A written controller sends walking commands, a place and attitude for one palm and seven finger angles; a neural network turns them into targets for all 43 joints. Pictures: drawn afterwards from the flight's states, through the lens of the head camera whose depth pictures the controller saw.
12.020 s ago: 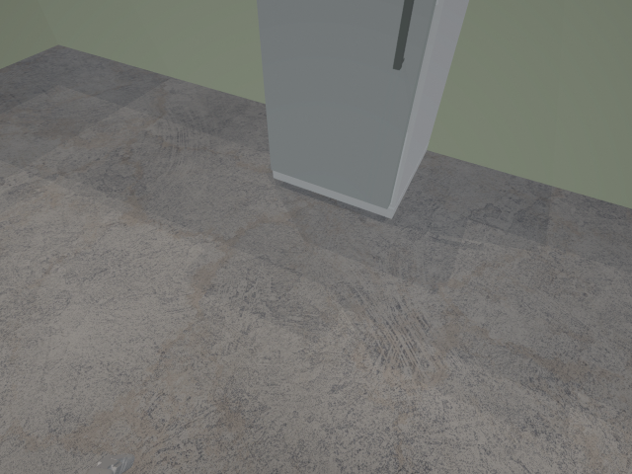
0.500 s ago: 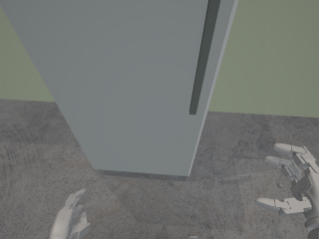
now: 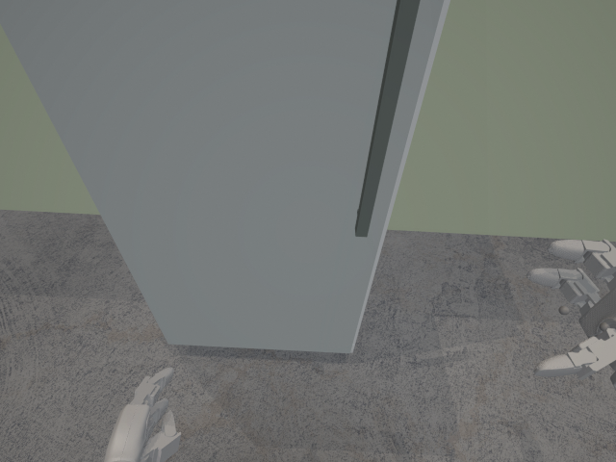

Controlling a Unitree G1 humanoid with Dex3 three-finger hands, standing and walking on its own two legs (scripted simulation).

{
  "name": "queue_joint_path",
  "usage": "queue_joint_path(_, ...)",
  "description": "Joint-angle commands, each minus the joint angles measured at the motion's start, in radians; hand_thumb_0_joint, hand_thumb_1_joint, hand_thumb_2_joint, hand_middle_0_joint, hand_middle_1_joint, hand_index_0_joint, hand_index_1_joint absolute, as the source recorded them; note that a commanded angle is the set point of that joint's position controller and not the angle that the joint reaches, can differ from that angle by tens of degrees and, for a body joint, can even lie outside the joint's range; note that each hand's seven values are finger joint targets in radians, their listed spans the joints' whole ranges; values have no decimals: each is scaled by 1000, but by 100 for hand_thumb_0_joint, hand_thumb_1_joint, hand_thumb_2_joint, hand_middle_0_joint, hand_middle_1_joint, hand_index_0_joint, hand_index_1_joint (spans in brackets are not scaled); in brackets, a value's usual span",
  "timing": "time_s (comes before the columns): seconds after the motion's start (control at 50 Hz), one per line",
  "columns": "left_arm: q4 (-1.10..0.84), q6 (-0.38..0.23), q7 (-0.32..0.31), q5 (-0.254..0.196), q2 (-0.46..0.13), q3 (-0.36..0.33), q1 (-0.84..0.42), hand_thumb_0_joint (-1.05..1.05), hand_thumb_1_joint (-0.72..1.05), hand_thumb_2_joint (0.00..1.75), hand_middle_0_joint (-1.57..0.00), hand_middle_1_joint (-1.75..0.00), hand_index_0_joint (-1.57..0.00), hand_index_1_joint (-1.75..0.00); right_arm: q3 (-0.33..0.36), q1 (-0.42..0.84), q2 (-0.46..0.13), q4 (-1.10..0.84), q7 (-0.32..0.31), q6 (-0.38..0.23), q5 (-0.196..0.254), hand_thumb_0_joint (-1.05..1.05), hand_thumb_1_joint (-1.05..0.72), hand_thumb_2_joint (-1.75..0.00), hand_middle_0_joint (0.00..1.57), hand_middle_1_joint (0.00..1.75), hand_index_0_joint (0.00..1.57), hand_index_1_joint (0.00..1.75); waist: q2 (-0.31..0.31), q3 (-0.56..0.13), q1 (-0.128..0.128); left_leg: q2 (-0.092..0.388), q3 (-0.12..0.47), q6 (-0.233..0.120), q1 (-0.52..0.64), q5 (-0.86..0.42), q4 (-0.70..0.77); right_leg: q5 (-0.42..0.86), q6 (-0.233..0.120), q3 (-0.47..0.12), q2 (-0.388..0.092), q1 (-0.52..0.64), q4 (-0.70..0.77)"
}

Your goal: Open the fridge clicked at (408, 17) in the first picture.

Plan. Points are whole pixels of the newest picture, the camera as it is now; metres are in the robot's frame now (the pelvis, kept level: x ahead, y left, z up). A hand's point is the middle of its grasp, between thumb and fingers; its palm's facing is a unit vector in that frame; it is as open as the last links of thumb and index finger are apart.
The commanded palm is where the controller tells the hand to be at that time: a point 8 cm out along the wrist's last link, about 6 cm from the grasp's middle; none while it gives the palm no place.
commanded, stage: raise the hand to about handle height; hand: right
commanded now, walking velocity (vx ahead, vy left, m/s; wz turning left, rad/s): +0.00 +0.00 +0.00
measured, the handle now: (383, 105) +0.55 -0.09 +0.21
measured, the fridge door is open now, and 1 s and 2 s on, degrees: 0 0 0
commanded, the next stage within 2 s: move the hooked fingers beside the handle in 0.50 s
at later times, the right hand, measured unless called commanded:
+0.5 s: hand (551, 305) +0.28 -0.26 +0.12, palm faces +0.05 +1.00 -0.02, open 14.0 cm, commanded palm +0.24 -0.31 +0.13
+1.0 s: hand (498, 264) +0.33 -0.22 +0.12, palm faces +0.01 +1.00 -0.01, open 14.0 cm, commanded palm +0.31 -0.27 +0.12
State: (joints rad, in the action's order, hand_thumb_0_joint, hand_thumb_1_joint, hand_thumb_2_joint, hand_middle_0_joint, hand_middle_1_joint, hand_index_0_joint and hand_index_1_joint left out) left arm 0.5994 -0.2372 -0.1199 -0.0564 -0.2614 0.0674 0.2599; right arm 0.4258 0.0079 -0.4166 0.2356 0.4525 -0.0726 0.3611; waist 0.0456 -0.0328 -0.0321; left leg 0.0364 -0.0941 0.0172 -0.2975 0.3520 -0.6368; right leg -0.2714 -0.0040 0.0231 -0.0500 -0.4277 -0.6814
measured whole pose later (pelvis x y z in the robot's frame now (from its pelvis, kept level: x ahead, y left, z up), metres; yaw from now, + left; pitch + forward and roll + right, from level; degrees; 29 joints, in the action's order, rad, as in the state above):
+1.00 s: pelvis +0.00 +0.00 +0.00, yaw +1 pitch +1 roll +1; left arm 0.61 -0.21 -0.11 -0.05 -0.25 0.06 0.26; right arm 0.33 0.22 -0.35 0.38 0.34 -0.07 0.28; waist 0.03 -0.02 0.00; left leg 0.04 -0.07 0.01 -0.31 0.34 -0.63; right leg -0.25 0.00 0.04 -0.05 -0.41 -0.63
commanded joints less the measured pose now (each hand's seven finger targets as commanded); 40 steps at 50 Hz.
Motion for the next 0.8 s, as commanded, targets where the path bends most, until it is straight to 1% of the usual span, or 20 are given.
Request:
queue_joint_path(0.0,-152,-58,-13,-9,-136,-58,-87,0,90,90,-20,-30,-20,-30,93,265,-255,-148,11,-40,25,0,50,-30,30,120,30,120,24,-140,4,-56,37,-29,-56,-117,137,62,-20,-39,43,175,134)
queue_joint_path(0.04,-157,-60,-9,-10,-136,-62,-84,0,90,90,-20,-30,-20,-30,85,237,-238,-135,18,-36,26,0,50,-30,30,120,30,120,23,-147,1,-55,35,-28,-56,-127,137,68,-20,-38,44,182,136)
queue_joint_path(0.06,-158,-61,-5,-9,-139,-64,-81,0,90,90,-20,-30,-20,-30,86,226,-242,-141,17,-39,27,0,50,-30,30,120,30,120,-18,-158,-2,-56,40,-27,-40,-137,138,81,-23,-34,43,180,129)
queue_joint_path(0.1,-161,-62,-1,-10,-138,-65,-85,0,90,90,-20,-30,-20,-30,87,233,-244,-165,16,-44,26,0,50,-30,30,120,30,120,27,-159,-2,-53,43,-26,-46,-142,135,84,-22,-29,46,184,132)
queue_joint_path(0.16,-161,-63,-1,-5,-139,-68,-82,0,90,90,-20,-30,-20,-30,122,236,-277,-187,-1,-61,26,0,50,-30,30,120,30,120,-2,-170,-8,-54,47,-26,-28,-145,136,95,-23,-27,44,181,128)
queue_joint_path(0.2,-161,-64,0,-5,-135,-68,-82,0,90,90,-20,-30,-20,-30,128,243,-272,-199,-10,-70,22,0,50,-30,30,120,30,120,44,-174,-8,-54,45,-26,-30,-158,132,101,-21,-23,46,194,133)
queue_joint_path(0.24,-157,-63,-4,-5,-135,-68,-80,0,90,90,-20,-30,-20,-30,119,253,-262,-198,-14,-74,20,0,50,-30,30,120,30,120,52,-157,-2,-54,44,-25,-43,-150,136,89,-20,-23,45,195,137)
queue_joint_path(0.26,-154,-63,-4,-3,-136,-69,-76,0,90,90,-20,-30,-20,-30,126,247,-273,-188,-16,-76,23,0,50,-30,30,120,30,120,-6,-151,-1,-54,52,-22,-35,-148,144,90,-24,-21,43,183,130)
queue_joint_path(0.3,-153,-64,-6,-4,-135,-70,-80,0,90,90,-20,-30,-20,-30,118,258,-264,-195,-13,-77,20,0,50,-30,30,120,30,120,39,-163,0,-52,52,-23,-39,-163,137,96,-23,-20,44,196,132)
queue_joint_path(0.34,-151,-63,-9,-5,-136,-68,-80,0,90,90,-20,-30,-20,-30,105,261,-252,-183,-7,-74,19,0,50,-30,30,120,30,120,46,-151,3,-53,49,-23,-46,-156,139,87,-22,-22,46,193,135)
queue_joint_path(0.36,-149,-63,-9,-4,-137,-70,-77,0,90,90,-20,-30,-20,-30,109,251,-258,-180,-5,-74,21,0,50,-30,30,120,30,120,12,-164,4,-53,55,-20,-37,-163,140,96,-25,-17,43,194,126)
queue_joint_path(0.42,-150,-64,-9,-6,-134,-68,-82,0,90,90,-20,-30,-20,-30,98,266,-247,-195,-1,-73,21,0,50,-30,30,120,30,120,48,-163,4,-55,46,-23,-42,-174,135,101,-22,-23,45,206,134)
queue_joint_path(0.48,-152,-62,-9,-5,-136,-68,-77,0,90,90,-20,-30,-20,-30,111,239,-257,-168,-1,-65,21,0,50,-30,30,120,30,120,10,-171,-1,-55,46,-21,-35,-184,134,106,-23,-21,44,199,133)
queue_joint_path(0.58,-154,-59,-8,-7,-137,-66,-84,0,90,90,-20,-30,-20,-30,104,253,-251,-151,1,-56,23,0,50,-30,30,120,30,120,10,-153,-1,-55,46,-21,-49,-156,138,82,-21,-24,45,187,137)
queue_joint_path(0.6,-150,-56,-11,-9,-136,-63,-85,0,90,90,-20,-30,-20,-30,67,320,-222,-152,2,-57,21,0,50,-30,30,120,30,120,9,-136,16,-55,43,-20,-67,-140,141,64,-21,-26,46,188,139)
queue_joint_path(0.62,-145,-56,-14,-10,-136,-63,-85,0,90,90,-20,-30,-20,-30,52,370,-219,-149,-2,-60,13,0,50,-30,30,120,30,120,43,-130,23,-57,41,-22,-83,-118,141,47,-19,-30,45,194,141)
queue_joint_path(0.64,-144,-56,-17,-10,-134,-62,-82,0,90,90,-20,-30,-20,-30,26,400,-197,-135,-6,-59,11,0,50,-30,30,120,30,120,33,-126,30,-57,41,-22,-100,-94,144,25,-20,-35,46,197,143)
queue_joint_path(0.66,-137,-56,-20,-10,-137,-64,-78,0,90,90,-20,-30,-20,-30,19,435,-201,-128,-13,-63,7,0,50,-30,30,120,30,120,-14,-123,37,-59,44,-20,-102,-81,149,18,-24,-37,40,195,138)
queue_joint_path(0.74,-132,-57,-22,-7,-133,-61,-82,0,90,90,-20,-30,-20,-30,-22,507,-181,-121,-41,-73,-27,0,50,-30,30,120,30,120,58,-178,30,-53,38,-29,-98,-77,131,14,-19,-49,44,223,146)
queue_joint_path(0.78,-132,-54,-18,-4,-132,-63,-78,0,90,90,-20,-30,-20,-30,-9,473,-190,-109,-66,-74,-37,0,50,-30,30,120,30,120,30,-203,17,-51,36,-30,-76,-102,126,41,-20,-50,41,222,144)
